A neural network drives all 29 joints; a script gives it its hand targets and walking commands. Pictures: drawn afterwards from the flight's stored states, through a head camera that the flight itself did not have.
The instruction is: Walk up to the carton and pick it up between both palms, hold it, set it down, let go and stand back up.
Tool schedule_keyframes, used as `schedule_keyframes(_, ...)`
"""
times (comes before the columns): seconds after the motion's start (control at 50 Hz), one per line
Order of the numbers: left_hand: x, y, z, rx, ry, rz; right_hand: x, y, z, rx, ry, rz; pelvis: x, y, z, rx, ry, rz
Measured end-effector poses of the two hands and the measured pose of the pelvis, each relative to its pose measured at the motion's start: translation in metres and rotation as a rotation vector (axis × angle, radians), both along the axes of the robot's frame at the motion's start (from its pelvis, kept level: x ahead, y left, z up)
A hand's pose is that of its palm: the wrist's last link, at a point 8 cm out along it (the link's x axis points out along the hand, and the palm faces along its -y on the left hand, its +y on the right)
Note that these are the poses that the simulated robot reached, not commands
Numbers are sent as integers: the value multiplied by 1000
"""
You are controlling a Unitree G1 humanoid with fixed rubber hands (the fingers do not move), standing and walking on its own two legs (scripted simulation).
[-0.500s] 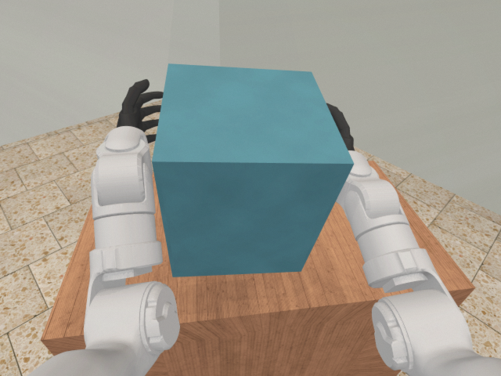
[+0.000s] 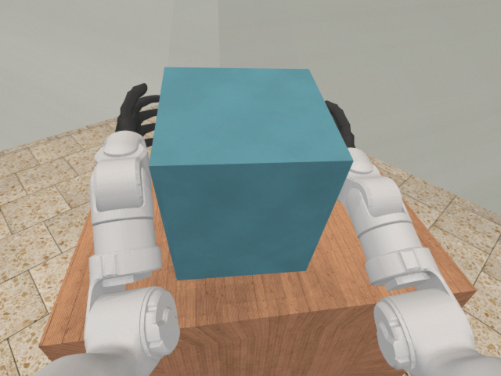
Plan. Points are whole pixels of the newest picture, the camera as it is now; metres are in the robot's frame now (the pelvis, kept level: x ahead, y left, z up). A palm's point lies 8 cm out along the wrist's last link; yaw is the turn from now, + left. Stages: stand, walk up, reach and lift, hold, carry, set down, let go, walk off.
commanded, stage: hold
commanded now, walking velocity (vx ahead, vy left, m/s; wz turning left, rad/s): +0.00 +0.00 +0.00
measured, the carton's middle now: (241, 177) +0.35 +0.00 +0.19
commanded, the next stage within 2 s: none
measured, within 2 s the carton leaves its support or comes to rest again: neither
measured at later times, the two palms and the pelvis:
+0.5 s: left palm (130, 140) +0.36 +0.16 +0.25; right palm (338, 156) +0.35 -0.14 +0.22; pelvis -0.01 +0.00 +0.00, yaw +0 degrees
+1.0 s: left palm (130, 138) +0.36 +0.16 +0.25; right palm (337, 156) +0.35 -0.14 +0.22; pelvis -0.01 +0.00 +0.00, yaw +0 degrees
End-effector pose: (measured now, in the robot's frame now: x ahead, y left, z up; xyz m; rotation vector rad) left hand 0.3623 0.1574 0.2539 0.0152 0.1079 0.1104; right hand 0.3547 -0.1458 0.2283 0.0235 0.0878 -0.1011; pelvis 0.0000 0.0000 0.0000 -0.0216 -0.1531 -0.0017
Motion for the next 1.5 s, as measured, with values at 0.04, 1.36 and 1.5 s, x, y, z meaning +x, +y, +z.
schedule_keyframes(0.04, 0, 0, 0, -1, 0, 0, 0, 0, 0, 1, 0, 0, 0, 0, 0, 0, 1, 0)
schedule_keyframes(1.36, -1, 2, 1, 10, 3, -4, -2, 3, -7, -2, 7, -3, -6, 3, 0, 2, -7, 0)
schedule_keyframes(1.5, -2, 3, 0, 8, 4, -4, -3, 4, -7, -2, 8, -4, -6, 3, 0, 2, -8, 0)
